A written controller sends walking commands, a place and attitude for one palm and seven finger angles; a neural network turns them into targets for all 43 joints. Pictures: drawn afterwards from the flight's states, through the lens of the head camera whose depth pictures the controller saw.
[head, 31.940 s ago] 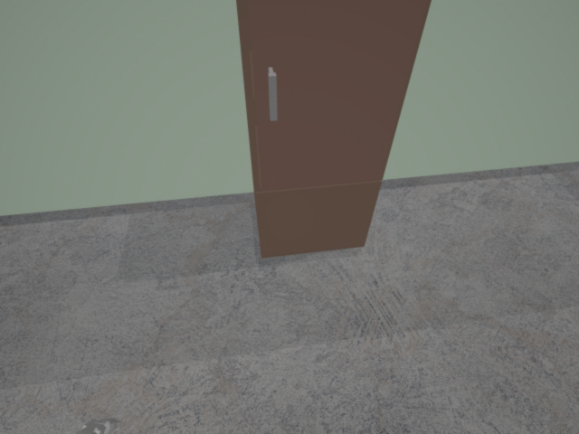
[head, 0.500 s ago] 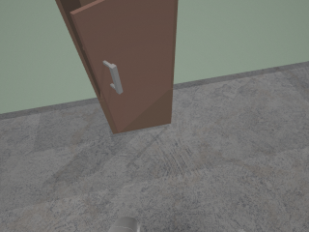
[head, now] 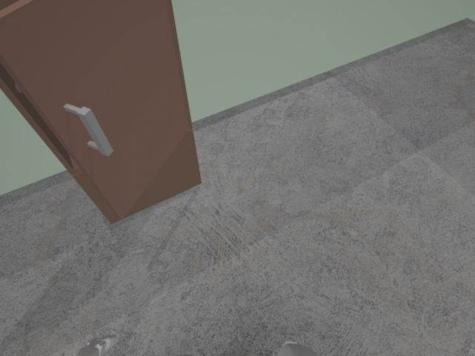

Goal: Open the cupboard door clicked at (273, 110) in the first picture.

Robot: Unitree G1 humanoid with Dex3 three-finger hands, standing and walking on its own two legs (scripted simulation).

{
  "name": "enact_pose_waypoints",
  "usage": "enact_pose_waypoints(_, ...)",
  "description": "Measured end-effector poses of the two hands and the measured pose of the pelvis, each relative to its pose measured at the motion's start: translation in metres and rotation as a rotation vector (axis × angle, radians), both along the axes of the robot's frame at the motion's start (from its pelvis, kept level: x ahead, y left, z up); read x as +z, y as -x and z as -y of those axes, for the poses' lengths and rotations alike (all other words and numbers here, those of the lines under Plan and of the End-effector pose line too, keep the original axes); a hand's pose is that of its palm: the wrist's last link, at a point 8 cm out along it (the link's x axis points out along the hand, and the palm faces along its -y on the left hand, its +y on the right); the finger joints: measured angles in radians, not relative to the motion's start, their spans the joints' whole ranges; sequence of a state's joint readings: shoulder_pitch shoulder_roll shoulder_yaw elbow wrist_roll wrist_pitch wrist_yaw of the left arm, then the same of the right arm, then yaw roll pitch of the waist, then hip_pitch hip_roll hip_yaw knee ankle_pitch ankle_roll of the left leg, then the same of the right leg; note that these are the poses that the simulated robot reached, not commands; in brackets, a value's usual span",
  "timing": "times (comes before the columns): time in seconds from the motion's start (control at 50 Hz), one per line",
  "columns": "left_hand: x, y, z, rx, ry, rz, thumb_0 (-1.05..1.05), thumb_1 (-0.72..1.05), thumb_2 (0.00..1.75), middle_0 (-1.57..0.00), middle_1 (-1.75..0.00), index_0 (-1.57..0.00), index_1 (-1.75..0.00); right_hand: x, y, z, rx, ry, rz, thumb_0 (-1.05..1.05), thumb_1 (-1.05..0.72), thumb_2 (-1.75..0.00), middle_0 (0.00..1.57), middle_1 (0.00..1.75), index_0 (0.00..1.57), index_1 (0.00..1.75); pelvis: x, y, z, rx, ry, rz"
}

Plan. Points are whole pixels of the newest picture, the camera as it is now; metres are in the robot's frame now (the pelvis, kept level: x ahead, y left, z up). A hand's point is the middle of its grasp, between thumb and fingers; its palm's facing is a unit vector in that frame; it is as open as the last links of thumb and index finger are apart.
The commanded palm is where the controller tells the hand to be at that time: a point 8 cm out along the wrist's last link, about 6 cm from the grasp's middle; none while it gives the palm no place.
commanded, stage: walk to a spot facing it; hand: left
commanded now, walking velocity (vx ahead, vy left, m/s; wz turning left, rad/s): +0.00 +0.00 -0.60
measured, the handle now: (89, 130) +0.51 +0.35 +0.02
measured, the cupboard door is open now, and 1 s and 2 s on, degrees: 36 36 36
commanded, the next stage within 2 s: none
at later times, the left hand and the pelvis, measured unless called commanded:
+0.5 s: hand (155, 330) +0.17 +0.18 -0.16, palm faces -0.27 -0.95 -0.18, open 7.4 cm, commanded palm none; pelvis +0.01 +0.01 +0.01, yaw -18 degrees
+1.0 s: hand (187, 315) +0.20 +0.12 -0.17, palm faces -0.52 -0.84 -0.17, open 7.4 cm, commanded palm none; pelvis +0.08 -0.03 +0.00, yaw -37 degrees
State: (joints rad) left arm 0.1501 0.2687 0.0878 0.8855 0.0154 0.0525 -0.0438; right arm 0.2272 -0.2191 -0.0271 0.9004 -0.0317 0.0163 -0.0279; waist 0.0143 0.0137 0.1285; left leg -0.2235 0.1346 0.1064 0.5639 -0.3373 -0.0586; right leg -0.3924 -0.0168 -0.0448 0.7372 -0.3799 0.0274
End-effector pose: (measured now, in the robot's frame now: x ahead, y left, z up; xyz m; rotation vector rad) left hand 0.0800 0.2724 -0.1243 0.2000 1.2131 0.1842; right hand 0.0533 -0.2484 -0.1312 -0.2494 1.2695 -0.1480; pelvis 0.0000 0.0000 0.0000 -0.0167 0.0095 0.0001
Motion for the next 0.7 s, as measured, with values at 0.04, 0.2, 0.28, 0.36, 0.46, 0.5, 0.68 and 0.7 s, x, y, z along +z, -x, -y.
enact_pose_waypoints(0.04,-0.004,-0.017,0.009,-0.052,-0.021,0.027,0.0,0.9,0.9,-0.2,-0.3,-0.2,-0.3,-0.012,0.016,0.014,-0.052,-0.007,-0.022,0.01,-0.9,-0.9,0.2,0.3,0.21,0.3,-0.01,-0.003,0.008,-0.027,-0.019,-0.004)
enact_pose_waypoints(0.2,0.0,-0.036,0.039,-0.164,-0.017,0.004,0.0,0.9,0.9,-0.2,-0.3,-0.2,-0.3,-0.003,0.038,0.035,-0.19,0.02,-0.019,0.01,-0.91,-0.9,0.2,0.3,0.2,0.3,-0.001,0.003,0.009,-0.131,-0.035,0.016)
enact_pose_waypoints(0.28,-0.005,-0.045,0.043,-0.213,0.018,-0.01,0.0,0.9,0.9,-0.21,-0.3,-0.2,-0.3,0.007,0.036,0.027,-0.232,0.025,0.04,0.01,-0.91,-0.9,0.2,0.3,0.2,0.3,0.001,0.001,0.001,-0.182,-0.036,0.011)
enact_pose_waypoints(0.36,-0.019,-0.062,0.04,-0.245,0.055,-0.005,0.0,0.9,0.9,-0.21,-0.3,-0.2,-0.3,0.006,0.042,0.011,-0.261,0.052,0.084,0.01,-0.91,-0.9,0.2,0.3,0.2,0.3,-0.008,-0.006,-0.013,-0.225,0.0,-0.011)
enact_pose_waypoints(0.46,-0.013,-0.085,0.042,-0.295,0.071,0.012,0.0,0.9,0.9,-0.21,-0.3,-0.2,-0.3,0.014,0.068,-0.009,-0.297,0.036,0.028,0.0,-0.9,-0.9,0.2,0.3,0.2,0.3,0.001,-0.008,-0.012,-0.291,0.001,-0.004)
enact_pose_waypoints(0.5,-0.007,-0.093,0.047,-0.317,0.07,0.015,0.0,0.9,0.9,-0.2,-0.3,-0.2,-0.3,0.015,0.077,-0.013,-0.323,0.022,0.009,0.0,-0.9,-0.9,0.2,0.3,0.2,0.3,0.005,-0.009,-0.01,-0.319,0.005,-0.007)
enact_pose_waypoints(0.68,-0.004,-0.124,0.095,-0.477,0.015,0.044,0.0,0.9,0.9,-0.2,-0.3,-0.2,-0.3,-0.014,0.124,0.004,-0.499,-0.042,-0.017,0.01,-0.9,-0.9,0.2,0.3,0.21,0.3,-0.009,-0.009,0.018,-0.445,-0.01,-0.003)
enact_pose_waypoints(0.7,-0.003,-0.124,0.1,-0.484,0.012,0.046,0.0,0.9,0.9,-0.2,-0.3,-0.2,-0.3,-0.016,0.128,0.008,-0.511,-0.043,-0.031,0.01,-0.9,-0.9,0.2,0.3,0.21,0.3,-0.009,-0.009,0.019,-0.451,-0.006,0.001)
